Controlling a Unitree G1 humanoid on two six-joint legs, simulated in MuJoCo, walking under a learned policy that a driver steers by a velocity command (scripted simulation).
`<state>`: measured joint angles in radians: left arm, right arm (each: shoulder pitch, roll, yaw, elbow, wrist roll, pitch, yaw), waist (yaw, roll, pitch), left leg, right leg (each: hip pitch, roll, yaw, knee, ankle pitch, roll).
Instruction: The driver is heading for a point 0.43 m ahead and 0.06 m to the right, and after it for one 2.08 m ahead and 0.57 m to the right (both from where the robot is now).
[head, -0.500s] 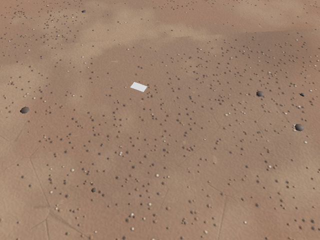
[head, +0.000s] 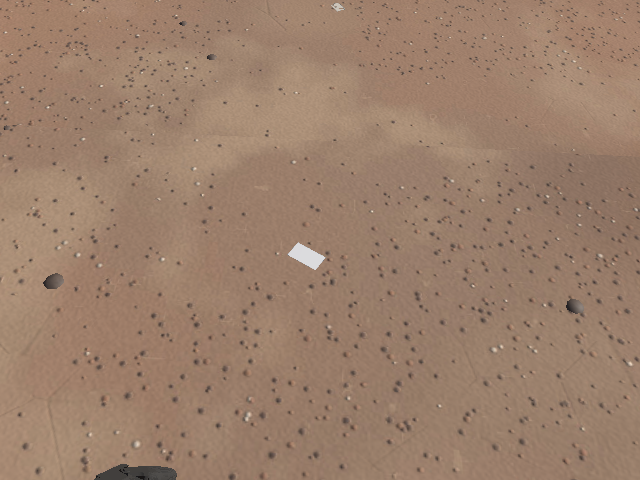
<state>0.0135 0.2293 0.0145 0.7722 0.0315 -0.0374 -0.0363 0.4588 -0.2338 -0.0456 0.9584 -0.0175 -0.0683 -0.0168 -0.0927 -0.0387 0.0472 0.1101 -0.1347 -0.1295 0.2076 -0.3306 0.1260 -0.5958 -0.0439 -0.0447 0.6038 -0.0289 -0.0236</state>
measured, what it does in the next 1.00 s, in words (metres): walks ahead, turning right: right foot, then left foot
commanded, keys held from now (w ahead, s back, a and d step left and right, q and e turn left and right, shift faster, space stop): w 0.32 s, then w+e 0.68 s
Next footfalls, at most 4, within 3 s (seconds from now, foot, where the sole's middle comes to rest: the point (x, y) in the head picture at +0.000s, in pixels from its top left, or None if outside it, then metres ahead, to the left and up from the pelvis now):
0.06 right None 0.21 -0.10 -0.77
0.60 left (258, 459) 0.50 0.08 -0.77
1.14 right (375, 360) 0.70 -0.18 -0.77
1.70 left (358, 236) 1.05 -0.19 -0.77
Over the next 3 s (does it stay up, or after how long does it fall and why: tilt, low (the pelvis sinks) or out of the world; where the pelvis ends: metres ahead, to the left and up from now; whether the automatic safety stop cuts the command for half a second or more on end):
stays up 1.57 -0.27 -0.12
